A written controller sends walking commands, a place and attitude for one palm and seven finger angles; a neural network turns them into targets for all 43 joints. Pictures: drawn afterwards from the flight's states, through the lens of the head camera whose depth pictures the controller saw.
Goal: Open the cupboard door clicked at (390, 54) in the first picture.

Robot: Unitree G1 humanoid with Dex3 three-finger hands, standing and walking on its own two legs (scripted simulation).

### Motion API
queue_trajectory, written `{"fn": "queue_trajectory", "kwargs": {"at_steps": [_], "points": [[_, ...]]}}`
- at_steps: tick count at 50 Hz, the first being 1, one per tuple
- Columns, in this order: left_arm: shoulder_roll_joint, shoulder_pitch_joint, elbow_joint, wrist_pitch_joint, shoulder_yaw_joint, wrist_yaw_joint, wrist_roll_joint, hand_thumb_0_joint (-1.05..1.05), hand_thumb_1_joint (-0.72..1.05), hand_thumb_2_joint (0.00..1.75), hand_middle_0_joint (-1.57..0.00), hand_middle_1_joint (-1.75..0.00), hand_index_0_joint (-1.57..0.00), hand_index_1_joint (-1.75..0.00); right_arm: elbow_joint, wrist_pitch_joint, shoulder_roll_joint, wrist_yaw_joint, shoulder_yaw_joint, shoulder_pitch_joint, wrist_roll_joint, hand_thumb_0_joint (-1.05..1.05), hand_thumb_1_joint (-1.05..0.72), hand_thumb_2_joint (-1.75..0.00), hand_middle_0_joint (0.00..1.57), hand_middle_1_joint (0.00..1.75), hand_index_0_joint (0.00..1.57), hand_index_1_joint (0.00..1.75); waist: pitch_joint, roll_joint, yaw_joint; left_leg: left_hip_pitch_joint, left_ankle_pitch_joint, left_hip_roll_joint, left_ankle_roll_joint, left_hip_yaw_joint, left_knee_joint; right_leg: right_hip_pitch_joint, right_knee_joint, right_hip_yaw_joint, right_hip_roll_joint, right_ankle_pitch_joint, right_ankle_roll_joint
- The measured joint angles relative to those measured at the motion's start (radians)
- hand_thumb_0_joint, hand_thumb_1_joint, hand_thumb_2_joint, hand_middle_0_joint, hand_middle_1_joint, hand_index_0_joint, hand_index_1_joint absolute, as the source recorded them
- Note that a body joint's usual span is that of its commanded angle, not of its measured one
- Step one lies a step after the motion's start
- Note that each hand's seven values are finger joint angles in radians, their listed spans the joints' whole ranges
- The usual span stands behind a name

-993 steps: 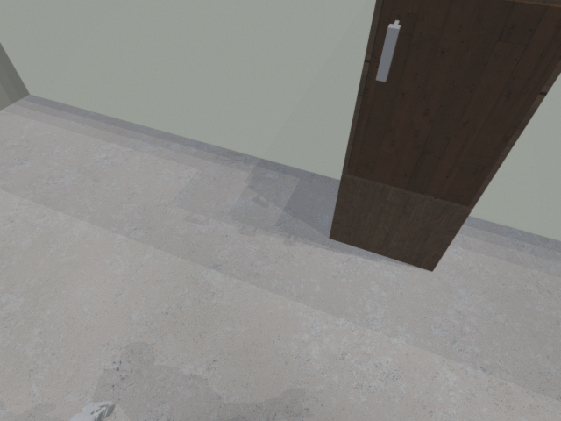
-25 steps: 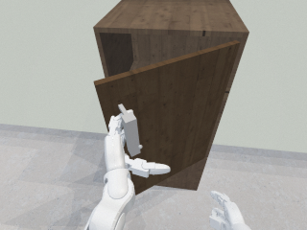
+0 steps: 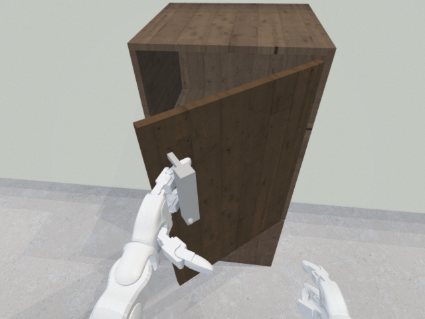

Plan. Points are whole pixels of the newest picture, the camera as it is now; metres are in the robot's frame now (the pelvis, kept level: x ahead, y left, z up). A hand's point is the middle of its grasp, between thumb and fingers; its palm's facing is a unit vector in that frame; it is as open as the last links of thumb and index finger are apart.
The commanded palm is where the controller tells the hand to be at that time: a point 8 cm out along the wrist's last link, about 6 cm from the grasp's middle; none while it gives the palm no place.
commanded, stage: slide the hand sideways off the handle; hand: left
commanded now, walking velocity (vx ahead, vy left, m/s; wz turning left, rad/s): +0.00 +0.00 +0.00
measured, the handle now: (181, 187) +0.31 +0.09 +0.12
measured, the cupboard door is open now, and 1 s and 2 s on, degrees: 40 39 39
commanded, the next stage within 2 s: draw the hand back to the body in 0.84 s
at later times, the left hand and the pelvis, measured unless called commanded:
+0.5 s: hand (164, 238) +0.22 +0.10 +0.11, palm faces -0.07 -1.00 -0.04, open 16.2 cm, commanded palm +0.18 +0.16 +0.12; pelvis +0.02 -0.01 +0.00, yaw -1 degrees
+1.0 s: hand (138, 256) +0.19 +0.13 +0.11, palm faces -0.05 -1.00 -0.05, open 16.4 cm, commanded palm +0.15 +0.19 +0.12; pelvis +0.01 -0.01 -0.01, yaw +1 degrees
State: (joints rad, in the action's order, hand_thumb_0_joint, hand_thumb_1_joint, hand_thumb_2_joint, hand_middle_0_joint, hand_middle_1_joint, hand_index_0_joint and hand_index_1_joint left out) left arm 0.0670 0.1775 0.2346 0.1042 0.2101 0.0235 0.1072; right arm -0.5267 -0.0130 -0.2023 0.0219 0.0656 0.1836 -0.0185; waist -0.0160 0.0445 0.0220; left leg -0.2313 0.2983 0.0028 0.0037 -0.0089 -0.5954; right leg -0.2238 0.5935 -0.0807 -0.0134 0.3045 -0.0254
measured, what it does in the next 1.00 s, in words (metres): stands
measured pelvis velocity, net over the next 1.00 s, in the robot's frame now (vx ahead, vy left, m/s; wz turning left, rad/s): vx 0.01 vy -0.01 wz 0.02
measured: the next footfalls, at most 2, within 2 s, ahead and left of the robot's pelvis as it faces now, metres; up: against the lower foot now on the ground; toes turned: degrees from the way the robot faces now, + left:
none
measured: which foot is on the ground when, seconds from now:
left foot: down 0.00-1.00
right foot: down 0.00-1.00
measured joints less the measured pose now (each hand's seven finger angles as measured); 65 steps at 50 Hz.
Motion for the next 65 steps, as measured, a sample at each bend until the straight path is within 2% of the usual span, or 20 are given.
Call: {"fn": "queue_trajectory", "kwargs": {"at_steps": [4, 10, 24, 38, 43, 47, 51, 54, 65], "points": [[-0.003, 0.066, 0.051, -0.006, 0.002, 0.015, -0.022, -0.01, -0.51, 0.3, -0.18, -0.34, -0.18, -0.33, 0.022, 0.001, 0.015, -0.016, 0.006, 0.007, 0.004, 0.01, -0.91, -0.9, 0.2, 0.3, 0.2, 0.3, -0.008, -0.012, -0.004, 0.007, 0.006, 0.006, -0.001, -0.013, 0.004, -0.001, 0.002, 0.014, 0.006, 0.004, -0.002], [0.041, 0.146, 0.119, -0.017, -0.025, -0.001, -0.028, -0.01, -0.5, 0.3, -0.2, -0.33, -0.19, -0.32, 0.042, -0.007, 0.017, -0.018, 0.008, 0.01, 0.006, 0.01, -0.9, -0.9, 0.2, 0.3, 0.2, 0.3, 0.001, -0.013, -0.001, 0.01, 0.017, 0.016, -0.005, -0.016, -0.003, 0.004, -0.001, 0.016, 0.016, 0.008, -0.005], [0.089, 0.286, 0.205, -0.067, -0.116, -0.083, 0.024, -0.01, -0.51, 0.3, -0.2, -0.33, -0.19, -0.32, 0.045, 0.052, -0.007, 0.005, -0.006, 0.043, -0.001, 0.01, -0.9, -0.9, 0.2, 0.3, 0.2, 0.3, -0.012, 0.001, 0.005, -0.023, 0.043, 0.021, -0.013, -0.002, -0.032, -0.024, 0.024, 0.004, 0.021, 0.036, -0.011], [0.129, 0.446, 0.253, -0.14, -0.263, -0.178, 0.103, -0.01, -0.5, 0.3, -0.17, -0.31, -0.17, -0.3, 0.043, 0.127, -0.028, 0.015, -0.028, 0.083, -0.014, 0.01, -0.9, -0.9, 0.2, 0.3, 0.2, 0.3, -0.042, 0.005, 0.014, -0.07, 0.074, 0.029, -0.022, 0.015, -0.084, -0.06, 0.065, -0.013, 0.027, 0.067, -0.018], [0.137, 0.459, 0.248, -0.178, -0.275, -0.22, 0.124, -0.01, -0.5, 0.3, -0.16, -0.3, -0.16, -0.3, 0.036, 0.165, -0.038, 0.022, -0.034, 0.08, -0.016, 0.01, -0.9, -0.9, 0.2, 0.3, 0.2, 0.3, -0.043, 0.015, 0.018, -0.099, 0.081, 0.026, -0.02, 0.028, -0.114, -0.079, 0.084, -0.025, 0.024, 0.072, -0.016], [0.134, 0.422, 0.231, -0.194, -0.26, -0.229, 0.127, -0.01, -0.51, 0.3, -0.15, -0.3, -0.15, -0.3, 0.031, 0.196, -0.041, 0.028, -0.032, 0.073, -0.017, 0.01, -0.9, -0.9, 0.2, 0.3, 0.2, 0.3, -0.031, 0.019, 0.018, -0.117, 0.082, 0.023, -0.017, 0.034, -0.134, -0.091, 0.097, -0.03, 0.021, 0.072, -0.014], [0.132, 0.389, 0.231, -0.183, -0.244, -0.219, 0.116, -0.01, -0.51, 0.3, -0.15, -0.3, -0.15, -0.3, 0.028, 0.215, -0.032, 0.029, -0.026, 0.072, -0.017, 0.01, -0.9, -0.9, 0.2, 0.3, 0.2, 0.3, -0.032, 0.014, 0.015, -0.123, 0.079, 0.019, -0.013, 0.029, -0.137, -0.102, 0.105, -0.025, 0.016, 0.07, -0.011], [0.147, 0.381, 0.24, -0.163, -0.256, -0.209, 0.108, -0.01, -0.51, 0.3, -0.15, -0.3, -0.15, -0.3, 0.025, 0.217, -0.021, 0.029, -0.021, 0.076, -0.018, 0.01, -0.9, -0.9, 0.2, 0.3, 0.2, 0.3, -0.038, 0.011, 0.014, -0.115, 0.076, 0.017, -0.011, 0.022, -0.129, -0.098, 0.103, -0.019, 0.014, 0.068, -0.009], [0.185, 0.347, 0.229, -0.082, -0.359, -0.24, 0.162, -0.01, -0.5, 0.3, -0.15, -0.3, -0.15, -0.3, 0.0, 0.225, -0.025, 0.049, 0.001, 0.076, -0.03, 0.01, -0.9, -0.9, 0.2, 0.3, 0.2, 0.3, -0.035, 0.016, 0.025, -0.079, 0.063, 0.015, -0.002, 0.023, -0.103, -0.051, 0.055, -0.02, 0.014, 0.044, 0.001]]}}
